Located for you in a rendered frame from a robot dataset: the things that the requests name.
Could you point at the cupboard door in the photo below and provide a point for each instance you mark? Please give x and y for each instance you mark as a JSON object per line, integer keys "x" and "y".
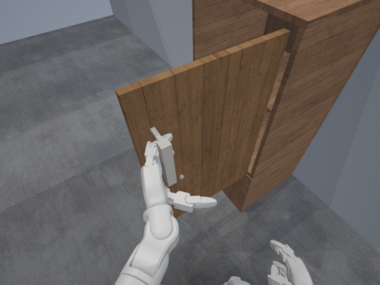
{"x": 213, "y": 107}

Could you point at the right robot shin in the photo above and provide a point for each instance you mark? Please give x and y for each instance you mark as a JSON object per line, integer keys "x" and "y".
{"x": 234, "y": 278}

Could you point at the handle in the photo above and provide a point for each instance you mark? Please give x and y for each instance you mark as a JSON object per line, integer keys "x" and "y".
{"x": 166, "y": 157}

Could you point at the robot left forearm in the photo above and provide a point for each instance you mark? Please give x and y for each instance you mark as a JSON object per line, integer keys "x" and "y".
{"x": 150, "y": 258}

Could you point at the robot right hand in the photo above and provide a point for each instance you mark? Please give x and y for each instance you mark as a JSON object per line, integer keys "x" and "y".
{"x": 294, "y": 273}

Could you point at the robot left hand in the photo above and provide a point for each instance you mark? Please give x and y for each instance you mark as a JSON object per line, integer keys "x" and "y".
{"x": 153, "y": 188}

